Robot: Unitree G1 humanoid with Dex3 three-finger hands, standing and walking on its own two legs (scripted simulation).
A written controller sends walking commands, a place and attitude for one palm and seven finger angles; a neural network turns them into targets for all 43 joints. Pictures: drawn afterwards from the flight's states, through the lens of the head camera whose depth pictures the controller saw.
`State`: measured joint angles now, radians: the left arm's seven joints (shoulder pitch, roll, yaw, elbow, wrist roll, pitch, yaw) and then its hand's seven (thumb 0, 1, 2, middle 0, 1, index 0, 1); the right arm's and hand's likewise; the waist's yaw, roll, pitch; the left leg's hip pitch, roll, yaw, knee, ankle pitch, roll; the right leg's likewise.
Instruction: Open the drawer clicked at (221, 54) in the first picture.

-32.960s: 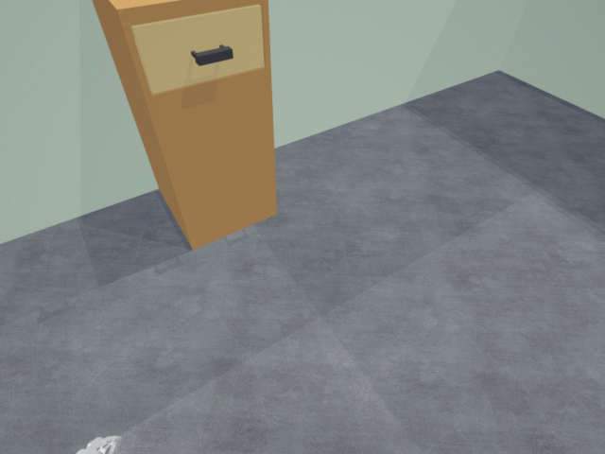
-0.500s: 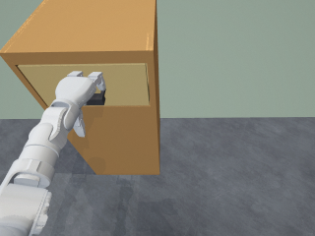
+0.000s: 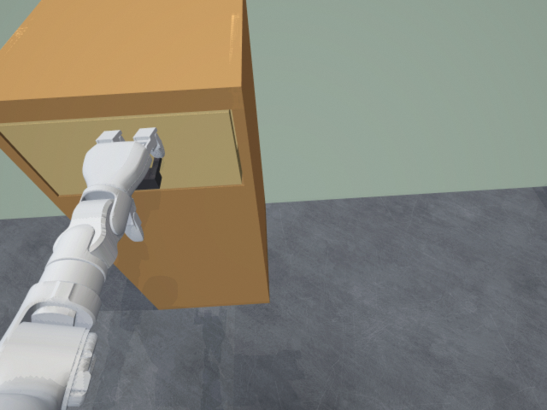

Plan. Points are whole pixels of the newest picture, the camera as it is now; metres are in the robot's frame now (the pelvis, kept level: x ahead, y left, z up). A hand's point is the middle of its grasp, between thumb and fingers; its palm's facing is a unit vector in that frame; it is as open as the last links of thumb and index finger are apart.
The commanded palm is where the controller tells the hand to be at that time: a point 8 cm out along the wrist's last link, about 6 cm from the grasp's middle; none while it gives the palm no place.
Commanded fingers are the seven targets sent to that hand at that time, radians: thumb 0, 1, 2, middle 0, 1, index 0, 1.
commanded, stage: lower the fingers behind the handle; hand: left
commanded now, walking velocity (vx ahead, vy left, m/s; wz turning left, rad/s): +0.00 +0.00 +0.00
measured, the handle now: (130, 170) +0.50 +0.26 +0.04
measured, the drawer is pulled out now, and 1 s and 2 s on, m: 0.00 0.00 0.01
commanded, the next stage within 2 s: lift the fingers back up to retry in 1.00 s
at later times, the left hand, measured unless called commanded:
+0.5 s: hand (126, 194) +0.44 +0.25 +0.05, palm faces -0.01 +0.01 -1.00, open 13.7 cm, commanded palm +0.41 +0.24 +0.08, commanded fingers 0.00 -0.50 0.30 -0.30 -1.20 -0.30 -1.20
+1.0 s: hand (124, 197) +0.44 +0.25 +0.04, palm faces -0.04 +0.02 -1.00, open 13.8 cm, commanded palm +0.41 +0.25 +0.07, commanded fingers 0.00 -0.50 0.30 -0.30 -1.20 -0.30 -1.20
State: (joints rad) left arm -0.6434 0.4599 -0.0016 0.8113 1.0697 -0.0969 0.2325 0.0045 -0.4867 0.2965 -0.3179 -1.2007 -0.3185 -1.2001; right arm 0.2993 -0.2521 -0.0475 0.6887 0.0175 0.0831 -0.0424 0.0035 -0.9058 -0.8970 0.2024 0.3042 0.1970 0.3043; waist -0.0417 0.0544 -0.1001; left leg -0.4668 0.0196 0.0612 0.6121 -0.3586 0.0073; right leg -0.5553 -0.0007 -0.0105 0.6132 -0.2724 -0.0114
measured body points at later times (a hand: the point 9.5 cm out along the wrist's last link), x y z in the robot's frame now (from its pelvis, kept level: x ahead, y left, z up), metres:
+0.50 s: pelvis +0.00 +0.00 -0.01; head +0.06 -0.02 +0.44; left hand +0.43 +0.24 +0.10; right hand +0.08 -0.27 -0.14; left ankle -0.04 +0.11 -0.72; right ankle +0.01 -0.11 -0.72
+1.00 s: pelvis -0.02 +0.00 -0.01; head +0.06 -0.01 +0.43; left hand +0.43 +0.25 +0.10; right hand +0.02 -0.27 -0.15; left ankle -0.04 +0.11 -0.72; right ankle +0.01 -0.11 -0.72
